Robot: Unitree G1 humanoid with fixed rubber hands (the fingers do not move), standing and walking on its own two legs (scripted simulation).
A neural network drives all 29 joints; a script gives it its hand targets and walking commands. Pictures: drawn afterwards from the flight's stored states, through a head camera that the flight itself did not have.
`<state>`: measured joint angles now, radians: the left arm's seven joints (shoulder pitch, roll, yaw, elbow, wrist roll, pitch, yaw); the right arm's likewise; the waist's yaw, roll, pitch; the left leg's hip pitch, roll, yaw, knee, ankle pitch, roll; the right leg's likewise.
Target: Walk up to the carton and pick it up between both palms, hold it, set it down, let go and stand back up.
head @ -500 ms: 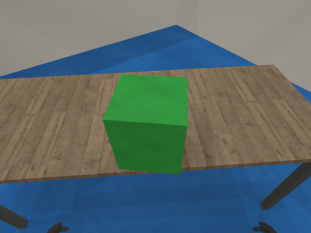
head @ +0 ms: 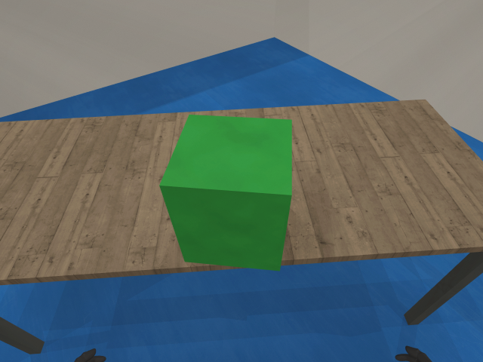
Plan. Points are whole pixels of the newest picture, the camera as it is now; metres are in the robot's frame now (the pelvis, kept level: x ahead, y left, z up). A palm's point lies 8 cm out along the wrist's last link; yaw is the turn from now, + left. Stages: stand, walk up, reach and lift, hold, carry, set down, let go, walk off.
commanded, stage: stand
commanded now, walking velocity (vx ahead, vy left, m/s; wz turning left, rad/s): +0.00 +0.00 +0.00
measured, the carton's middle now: (235, 194) +0.45 +0.00 +0.01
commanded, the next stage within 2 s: none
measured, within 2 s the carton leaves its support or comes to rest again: neither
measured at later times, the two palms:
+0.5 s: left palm out of the picture +0.12 +0.29 -0.08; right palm out of the picture +0.08 -0.30 -0.10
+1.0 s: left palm out of the picture +0.12 +0.29 -0.08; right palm out of the picture +0.08 -0.30 -0.10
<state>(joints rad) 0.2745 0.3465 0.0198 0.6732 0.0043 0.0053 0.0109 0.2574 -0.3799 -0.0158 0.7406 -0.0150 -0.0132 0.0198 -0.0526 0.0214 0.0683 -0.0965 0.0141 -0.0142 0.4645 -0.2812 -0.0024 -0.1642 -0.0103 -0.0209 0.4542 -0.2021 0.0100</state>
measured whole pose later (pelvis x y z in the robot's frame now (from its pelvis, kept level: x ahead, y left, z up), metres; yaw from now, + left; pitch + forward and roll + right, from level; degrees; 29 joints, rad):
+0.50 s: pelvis +0.00 +0.00 +0.00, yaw +0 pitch -5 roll +0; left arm 0.25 0.35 0.02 0.71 0.00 0.01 0.01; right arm 0.26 -0.38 -0.02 0.76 -0.01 -0.01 0.01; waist -0.05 0.02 0.08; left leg -0.10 0.01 -0.01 0.46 -0.28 0.00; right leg -0.16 -0.01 -0.02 0.45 -0.20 0.01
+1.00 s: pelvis +0.00 +0.00 +0.00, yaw +0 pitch -5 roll +0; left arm 0.23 0.36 0.01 0.76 0.00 0.01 0.01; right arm 0.26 -0.39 -0.02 0.78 -0.01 -0.01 0.02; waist -0.05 0.02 0.08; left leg -0.10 0.01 -0.01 0.46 -0.28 0.00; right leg -0.16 -0.01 -0.02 0.44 -0.20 0.01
